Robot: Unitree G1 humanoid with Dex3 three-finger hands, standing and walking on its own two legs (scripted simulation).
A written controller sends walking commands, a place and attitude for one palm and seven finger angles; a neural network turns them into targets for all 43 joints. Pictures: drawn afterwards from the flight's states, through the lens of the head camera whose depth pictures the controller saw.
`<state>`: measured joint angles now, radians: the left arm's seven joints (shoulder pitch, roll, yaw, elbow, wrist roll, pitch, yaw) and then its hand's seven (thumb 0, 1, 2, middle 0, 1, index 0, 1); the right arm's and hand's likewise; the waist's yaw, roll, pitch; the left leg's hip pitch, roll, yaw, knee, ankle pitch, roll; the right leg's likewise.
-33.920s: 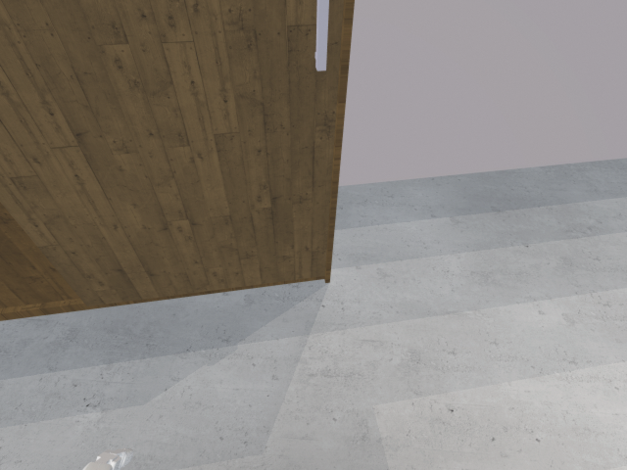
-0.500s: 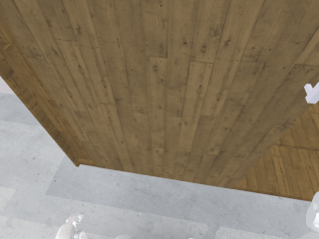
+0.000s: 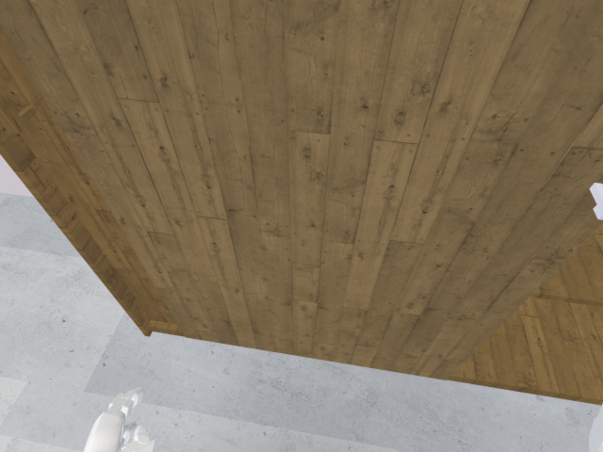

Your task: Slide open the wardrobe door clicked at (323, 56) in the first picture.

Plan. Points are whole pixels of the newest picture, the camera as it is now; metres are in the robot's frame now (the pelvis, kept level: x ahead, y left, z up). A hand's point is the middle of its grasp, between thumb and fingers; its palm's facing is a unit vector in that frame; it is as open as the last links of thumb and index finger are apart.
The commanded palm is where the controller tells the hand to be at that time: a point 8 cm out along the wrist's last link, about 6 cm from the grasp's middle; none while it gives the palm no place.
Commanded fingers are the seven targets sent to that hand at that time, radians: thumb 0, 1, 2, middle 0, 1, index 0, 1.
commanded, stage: loosen the grip on the handle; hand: right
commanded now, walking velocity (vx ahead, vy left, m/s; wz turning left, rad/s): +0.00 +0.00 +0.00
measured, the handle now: out of the picture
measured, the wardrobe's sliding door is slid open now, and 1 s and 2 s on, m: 0.69 0.69 0.69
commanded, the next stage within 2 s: slip the hand off the handle in 0.68 s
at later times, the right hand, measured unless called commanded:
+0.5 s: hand out of the picture +0.41 -0.34 +0.21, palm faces +0.55 +0.81 -0.21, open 12.6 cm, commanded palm +0.36 -0.38 +0.21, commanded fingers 0.00 0.55 -0.20 0.30 1.22 0.30 1.22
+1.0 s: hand out of the picture +0.41 -0.35 +0.22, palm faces +0.52 +0.83 -0.20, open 13.8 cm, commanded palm +0.35 -0.41 +0.22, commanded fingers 0.00 0.55 -0.20 0.25 1.15 0.25 1.15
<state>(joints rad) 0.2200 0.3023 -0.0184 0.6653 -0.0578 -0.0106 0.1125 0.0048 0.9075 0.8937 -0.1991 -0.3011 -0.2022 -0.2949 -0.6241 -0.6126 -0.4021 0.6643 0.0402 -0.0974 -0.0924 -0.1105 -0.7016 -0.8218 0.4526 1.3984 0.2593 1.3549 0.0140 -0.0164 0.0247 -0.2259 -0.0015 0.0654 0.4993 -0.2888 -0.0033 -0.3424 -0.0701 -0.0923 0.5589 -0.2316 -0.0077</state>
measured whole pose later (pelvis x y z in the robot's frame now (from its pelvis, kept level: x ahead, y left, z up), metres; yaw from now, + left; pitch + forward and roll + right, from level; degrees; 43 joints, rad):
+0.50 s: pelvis -0.03 +0.00 +0.00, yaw -1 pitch +4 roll +1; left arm 0.34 0.28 -0.01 0.75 -0.01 -0.08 0.10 0.01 0.91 0.89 -0.20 -0.30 -0.20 -0.30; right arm -0.82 -0.65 -0.46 0.92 -0.09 -0.18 -0.07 -0.01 0.31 -0.32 0.44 1.37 0.35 1.33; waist 0.05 0.01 -0.01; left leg -0.37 0.02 0.07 0.57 -0.28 0.00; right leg -0.45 -0.04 -0.07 0.55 -0.18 -0.02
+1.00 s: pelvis -0.01 +0.00 +0.00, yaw -1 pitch +5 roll +1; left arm 0.27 0.25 -0.04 0.68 -0.02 -0.07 0.12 0.00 0.91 0.89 -0.20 -0.30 -0.21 -0.30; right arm -0.73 -0.65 -0.51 0.81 -0.04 -0.12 0.04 -0.01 0.55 -0.19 0.51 1.30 0.40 1.25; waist 0.03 0.00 -0.04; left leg -0.34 0.01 0.07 0.56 -0.30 0.00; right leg -0.44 -0.04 -0.06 0.58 -0.22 -0.02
